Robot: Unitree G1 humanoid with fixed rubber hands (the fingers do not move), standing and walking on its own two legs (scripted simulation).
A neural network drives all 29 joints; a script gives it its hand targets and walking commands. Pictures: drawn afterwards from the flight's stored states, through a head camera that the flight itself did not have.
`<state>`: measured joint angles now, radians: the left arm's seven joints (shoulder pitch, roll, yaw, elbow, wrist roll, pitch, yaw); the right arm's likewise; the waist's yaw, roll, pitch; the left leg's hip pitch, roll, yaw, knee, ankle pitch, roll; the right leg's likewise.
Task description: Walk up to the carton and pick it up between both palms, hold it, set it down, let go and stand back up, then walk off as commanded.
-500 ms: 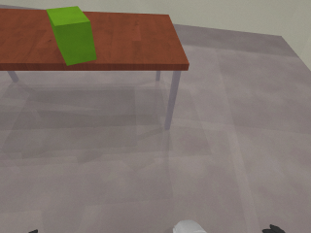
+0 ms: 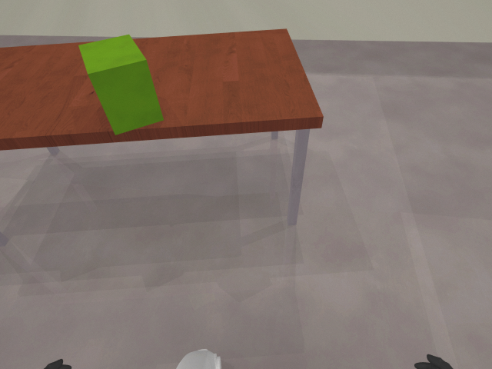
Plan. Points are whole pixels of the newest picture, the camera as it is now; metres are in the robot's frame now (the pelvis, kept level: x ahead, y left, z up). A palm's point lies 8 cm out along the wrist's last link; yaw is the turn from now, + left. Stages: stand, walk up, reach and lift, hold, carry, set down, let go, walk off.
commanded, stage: walk up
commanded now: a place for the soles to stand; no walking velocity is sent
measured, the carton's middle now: (122, 83) +0.96 +0.40 +0.01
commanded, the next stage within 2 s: none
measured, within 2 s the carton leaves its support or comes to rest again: neither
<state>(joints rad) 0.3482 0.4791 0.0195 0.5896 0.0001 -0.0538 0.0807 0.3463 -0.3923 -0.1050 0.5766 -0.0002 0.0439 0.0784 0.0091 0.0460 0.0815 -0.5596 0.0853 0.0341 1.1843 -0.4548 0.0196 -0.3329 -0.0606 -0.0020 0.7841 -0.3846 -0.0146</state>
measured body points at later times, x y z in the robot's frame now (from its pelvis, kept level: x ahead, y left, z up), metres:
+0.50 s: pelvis +0.12 +0.08 +0.00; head +0.13 +0.10 +0.45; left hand +0.24 +0.41 -0.08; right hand +0.20 -0.24 -0.07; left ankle +0.12 +0.18 -0.71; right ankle +0.17 -0.07 -0.67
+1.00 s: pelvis +0.22 +0.17 -0.02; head +0.23 +0.17 +0.43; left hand +0.33 +0.52 -0.09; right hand +0.34 -0.15 -0.10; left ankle +0.28 +0.28 -0.71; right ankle +0.22 -0.04 -0.68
